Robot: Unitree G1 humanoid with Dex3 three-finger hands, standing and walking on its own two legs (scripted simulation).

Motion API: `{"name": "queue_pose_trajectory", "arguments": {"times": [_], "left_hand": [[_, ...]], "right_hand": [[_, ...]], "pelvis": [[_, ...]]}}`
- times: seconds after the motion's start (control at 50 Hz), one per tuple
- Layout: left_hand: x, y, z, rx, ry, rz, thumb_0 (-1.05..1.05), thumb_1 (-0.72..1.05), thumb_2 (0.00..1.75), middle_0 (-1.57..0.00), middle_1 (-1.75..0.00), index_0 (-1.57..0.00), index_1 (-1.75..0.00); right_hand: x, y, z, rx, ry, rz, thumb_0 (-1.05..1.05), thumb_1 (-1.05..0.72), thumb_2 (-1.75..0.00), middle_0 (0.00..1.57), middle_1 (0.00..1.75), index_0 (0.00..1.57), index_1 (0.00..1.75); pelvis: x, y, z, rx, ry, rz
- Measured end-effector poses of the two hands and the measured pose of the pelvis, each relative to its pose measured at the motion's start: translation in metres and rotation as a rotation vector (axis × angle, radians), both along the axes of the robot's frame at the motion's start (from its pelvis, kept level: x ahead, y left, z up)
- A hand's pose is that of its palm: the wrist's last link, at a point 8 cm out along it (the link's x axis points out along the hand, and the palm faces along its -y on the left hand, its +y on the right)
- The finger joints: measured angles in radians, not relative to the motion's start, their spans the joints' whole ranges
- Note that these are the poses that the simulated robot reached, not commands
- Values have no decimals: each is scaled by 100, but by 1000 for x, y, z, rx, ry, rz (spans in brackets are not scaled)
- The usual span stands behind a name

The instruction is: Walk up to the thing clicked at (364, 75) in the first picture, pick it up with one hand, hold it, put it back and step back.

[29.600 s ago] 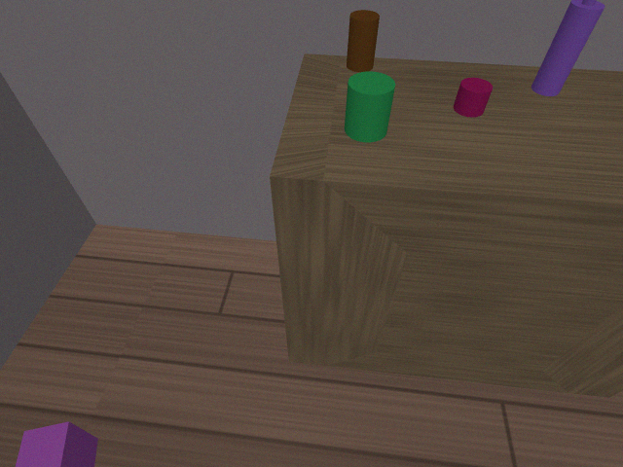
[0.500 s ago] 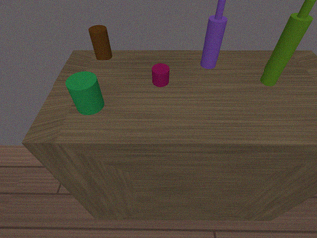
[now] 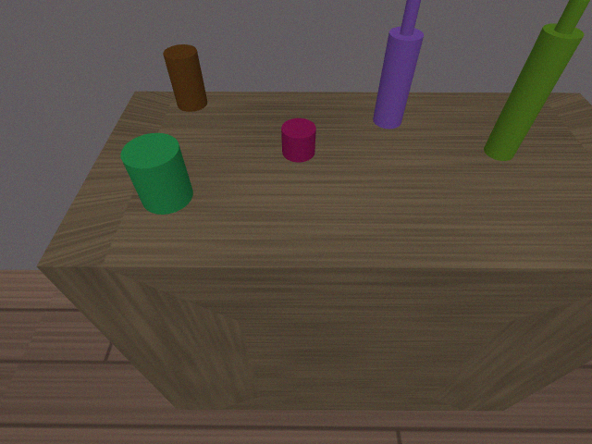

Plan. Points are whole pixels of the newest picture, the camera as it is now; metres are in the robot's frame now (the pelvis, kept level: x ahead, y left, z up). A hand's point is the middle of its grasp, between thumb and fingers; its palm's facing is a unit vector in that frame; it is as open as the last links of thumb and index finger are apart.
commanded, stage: stand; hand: left
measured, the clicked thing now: (159, 174) +0.50 +0.23 +0.08
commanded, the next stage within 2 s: step back in 0.52 s
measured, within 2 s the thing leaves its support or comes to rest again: neither
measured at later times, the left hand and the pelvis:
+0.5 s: hand out of the picture +0.07 +0.26 -0.16, palm faces -0.03 -0.94 -0.35, open 7.4 cm; pelvis +0.00 +0.00 +0.00, yaw +0 degrees
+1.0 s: hand out of the picture +0.05 +0.30 -0.17, palm faces -0.01 -0.92 -0.38, open 7.4 cm; pelvis -0.08 +0.03 -0.03, yaw +2 degrees
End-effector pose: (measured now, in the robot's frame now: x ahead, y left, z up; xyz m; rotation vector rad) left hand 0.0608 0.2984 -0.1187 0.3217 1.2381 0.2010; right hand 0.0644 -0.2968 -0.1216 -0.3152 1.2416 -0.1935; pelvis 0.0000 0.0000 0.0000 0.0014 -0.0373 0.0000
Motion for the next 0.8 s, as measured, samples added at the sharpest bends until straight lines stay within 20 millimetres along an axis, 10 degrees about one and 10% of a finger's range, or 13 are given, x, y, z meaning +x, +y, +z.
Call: {"name": "queue_pose_trajectory", "arguments": {"times": [0.54, 0.8], "left_hand": [[4, 2, 0, 0, 2, 8, 0, 90, 90, -20, -30, -20, -30], [-5, 19, -9, 49, -48, 20, 0, 90, 90, -20, -30, -20, -30]], "right_hand": [[4, 1, -1, 2, 7, -3, 0, -90, -90, 21, 30, 20, 29], [-3, -18, -12, -39, -35, -4, 0, -90, -90, 21, 30, 20, 29]], "pelvis": [[3, 2, 0, 0, 8, 0], [-41, 1, -21, -4, 0, 9]]}}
